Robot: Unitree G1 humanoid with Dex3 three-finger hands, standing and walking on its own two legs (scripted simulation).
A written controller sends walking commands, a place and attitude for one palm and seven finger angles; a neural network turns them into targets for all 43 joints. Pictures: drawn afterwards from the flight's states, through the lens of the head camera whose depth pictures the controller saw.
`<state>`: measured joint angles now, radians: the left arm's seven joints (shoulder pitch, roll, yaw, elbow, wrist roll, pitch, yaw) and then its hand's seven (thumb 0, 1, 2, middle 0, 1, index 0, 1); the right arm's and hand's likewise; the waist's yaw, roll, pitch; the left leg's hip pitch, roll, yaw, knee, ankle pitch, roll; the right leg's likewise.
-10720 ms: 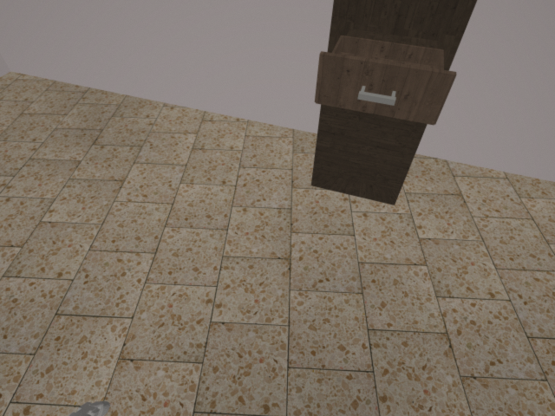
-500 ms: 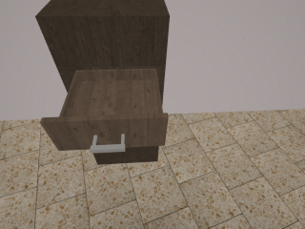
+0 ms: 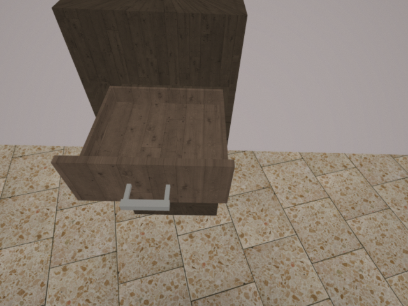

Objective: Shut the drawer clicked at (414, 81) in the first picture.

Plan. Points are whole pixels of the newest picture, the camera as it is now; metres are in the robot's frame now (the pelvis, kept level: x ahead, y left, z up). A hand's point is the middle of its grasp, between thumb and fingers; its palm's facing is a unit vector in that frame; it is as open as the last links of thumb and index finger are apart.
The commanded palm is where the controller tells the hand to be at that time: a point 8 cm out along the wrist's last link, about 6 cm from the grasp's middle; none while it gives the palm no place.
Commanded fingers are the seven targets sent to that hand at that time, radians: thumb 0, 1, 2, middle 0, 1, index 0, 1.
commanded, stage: shuffle to correct the standing spot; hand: left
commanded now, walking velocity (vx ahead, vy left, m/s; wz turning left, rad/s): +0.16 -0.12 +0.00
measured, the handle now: (146, 197) +0.35 +0.15 -0.03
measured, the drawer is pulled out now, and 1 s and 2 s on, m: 0.28 0.28 0.28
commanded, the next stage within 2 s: come to a stop and stand still in 0.14 s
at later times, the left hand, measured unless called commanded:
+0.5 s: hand (148, 303) +0.16 +0.13 -0.16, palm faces +0.00 -0.97 -0.24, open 7.4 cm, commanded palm none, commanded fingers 0.00 0.90 0.90 -0.20 -0.30 -0.20 -0.30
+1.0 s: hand out of the picture +0.05 +0.17 -0.16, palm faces +0.02 -0.98 -0.21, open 7.4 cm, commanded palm none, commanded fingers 0.00 0.90 0.90 -0.20 -0.30 -0.20 -0.30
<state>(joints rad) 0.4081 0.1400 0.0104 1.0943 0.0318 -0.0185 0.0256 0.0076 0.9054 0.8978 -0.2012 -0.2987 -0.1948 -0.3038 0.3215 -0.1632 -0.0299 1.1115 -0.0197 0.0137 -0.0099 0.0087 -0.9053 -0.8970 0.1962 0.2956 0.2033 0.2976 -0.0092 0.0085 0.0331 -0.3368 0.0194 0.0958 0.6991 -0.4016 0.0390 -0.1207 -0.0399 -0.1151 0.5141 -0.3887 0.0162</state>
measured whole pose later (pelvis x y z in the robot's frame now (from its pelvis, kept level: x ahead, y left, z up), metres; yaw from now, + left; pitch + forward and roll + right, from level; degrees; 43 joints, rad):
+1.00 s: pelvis +0.06 -0.02 +0.01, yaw +1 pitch +1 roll +1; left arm 0.30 0.19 0.02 1.08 0.02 0.04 0.01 0.01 0.91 0.90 -0.20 -0.30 -0.19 -0.30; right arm 0.26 -0.15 -0.02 1.07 -0.03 0.00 -0.04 0.01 -0.93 -0.90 0.20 0.30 0.21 0.30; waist -0.01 -0.02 0.02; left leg -0.21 -0.02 0.10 0.43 -0.23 0.04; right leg -0.22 -0.02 -0.04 0.57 -0.33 0.02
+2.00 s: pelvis +0.05 -0.03 +0.01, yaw +0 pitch -1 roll -1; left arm 0.32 0.15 -0.01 1.06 0.02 -0.01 0.04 0.02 0.91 0.90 -0.20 -0.30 -0.20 -0.30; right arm 0.29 -0.16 0.00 1.06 -0.02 -0.02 -0.03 0.01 -0.93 -0.90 0.19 0.30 0.20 0.30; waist 0.00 0.01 -0.01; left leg -0.21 0.01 0.04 0.55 -0.32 0.02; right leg -0.16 0.04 -0.05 0.50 -0.32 -0.04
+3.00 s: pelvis +0.01 -0.03 -0.07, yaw +3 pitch +12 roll -1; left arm 0.53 0.20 0.03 -0.15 -0.22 -0.34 -0.20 0.02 0.90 0.90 -0.71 -0.85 -0.71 -0.86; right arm 0.22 -0.18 0.06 0.49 0.03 -0.17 -0.03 0.01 -0.90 -0.90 0.20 0.30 0.21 0.30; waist 0.01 0.03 -0.15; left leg -0.81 0.00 -0.01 1.09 -0.49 0.02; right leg -0.78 0.04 -0.14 1.05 -0.49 -0.09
